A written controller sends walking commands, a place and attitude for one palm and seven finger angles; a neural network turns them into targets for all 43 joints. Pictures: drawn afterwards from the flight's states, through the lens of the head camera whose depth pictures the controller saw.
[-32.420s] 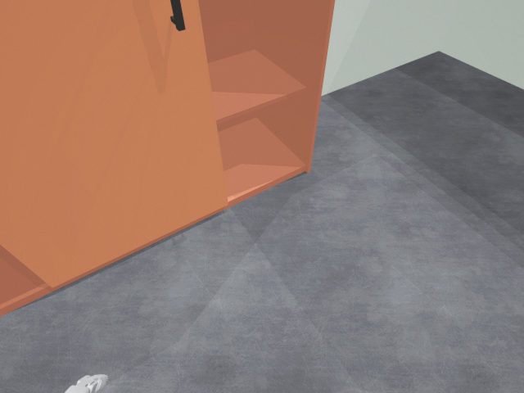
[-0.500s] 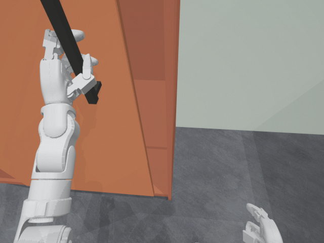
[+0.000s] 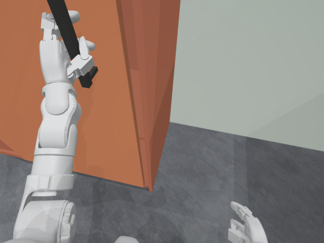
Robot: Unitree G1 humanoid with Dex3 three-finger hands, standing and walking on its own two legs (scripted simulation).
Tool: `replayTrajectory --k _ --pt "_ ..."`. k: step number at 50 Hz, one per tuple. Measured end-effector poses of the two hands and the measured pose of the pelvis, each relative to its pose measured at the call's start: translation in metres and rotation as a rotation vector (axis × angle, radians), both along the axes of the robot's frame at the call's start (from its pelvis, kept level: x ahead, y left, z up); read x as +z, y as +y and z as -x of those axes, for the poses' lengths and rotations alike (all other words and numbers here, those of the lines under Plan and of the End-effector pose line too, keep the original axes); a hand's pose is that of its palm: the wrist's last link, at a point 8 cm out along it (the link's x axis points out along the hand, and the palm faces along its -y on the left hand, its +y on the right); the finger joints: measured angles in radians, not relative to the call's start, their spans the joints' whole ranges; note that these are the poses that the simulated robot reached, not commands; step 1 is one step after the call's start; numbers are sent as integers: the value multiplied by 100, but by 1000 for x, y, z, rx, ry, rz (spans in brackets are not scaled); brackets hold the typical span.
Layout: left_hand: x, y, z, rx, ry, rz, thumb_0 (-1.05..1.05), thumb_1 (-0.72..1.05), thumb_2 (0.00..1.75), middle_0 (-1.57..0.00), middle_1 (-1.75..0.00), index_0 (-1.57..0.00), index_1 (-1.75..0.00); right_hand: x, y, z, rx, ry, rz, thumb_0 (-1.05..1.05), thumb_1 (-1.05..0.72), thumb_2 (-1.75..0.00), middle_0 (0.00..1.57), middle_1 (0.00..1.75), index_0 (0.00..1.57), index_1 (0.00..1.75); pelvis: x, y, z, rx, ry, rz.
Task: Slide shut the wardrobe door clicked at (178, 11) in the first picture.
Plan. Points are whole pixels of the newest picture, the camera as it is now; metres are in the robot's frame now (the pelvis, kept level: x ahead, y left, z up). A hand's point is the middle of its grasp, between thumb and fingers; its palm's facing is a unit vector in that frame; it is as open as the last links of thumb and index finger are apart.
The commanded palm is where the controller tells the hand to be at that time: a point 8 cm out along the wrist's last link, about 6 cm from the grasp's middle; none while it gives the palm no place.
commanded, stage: step sideways, sliding the door along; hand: left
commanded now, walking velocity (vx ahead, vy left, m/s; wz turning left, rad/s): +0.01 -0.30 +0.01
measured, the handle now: (73, 29) +0.42 +0.28 +0.27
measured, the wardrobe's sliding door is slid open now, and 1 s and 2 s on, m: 0.03 0.00 0.00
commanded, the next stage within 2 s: stop walking and hold the door there in 0.40 s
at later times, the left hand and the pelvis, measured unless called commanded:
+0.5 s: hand (105, 59) +0.38 +0.21 +0.23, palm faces +0.53 -0.85 -0.05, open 6.9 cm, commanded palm +0.34 +0.23 +0.22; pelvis +0.05 -0.06 +0.01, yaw +4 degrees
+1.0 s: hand (99, 60) +0.38 +0.22 +0.23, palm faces +0.37 -0.92 -0.09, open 6.6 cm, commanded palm +0.34 +0.23 +0.22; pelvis +0.01 +0.00 +0.01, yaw -1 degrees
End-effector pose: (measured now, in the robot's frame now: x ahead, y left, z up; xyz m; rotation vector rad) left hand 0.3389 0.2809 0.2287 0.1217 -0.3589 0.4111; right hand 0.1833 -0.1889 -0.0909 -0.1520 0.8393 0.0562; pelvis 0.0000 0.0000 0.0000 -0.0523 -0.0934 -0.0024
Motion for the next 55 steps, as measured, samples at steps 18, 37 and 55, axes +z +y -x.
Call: replayTrajectory --k 18,37,55 --pt "0 -37 0 129 -1 6 -2 78 87 -45 -140 -7 -126 6 -85 -72 2 -53 51 1 -91 -90 20 30 20 30 7 -59 -35 78 49 -38" --pt "2 -20 0 80 3 -179 -8 66 84 -45 -140 -15 -132 11 -81 -64 -105 -92 50 1 -91 -90 20 30 20 30 9 -40 -50 20 101 -57" --pt "1 -19 -1 -92 -14 -28 -1 76 81 -45 -140 -13 -131 13 -32 43 -219 -59 97 1 -91 -90 20 30 20 30 7 21 3 -20 37 -59"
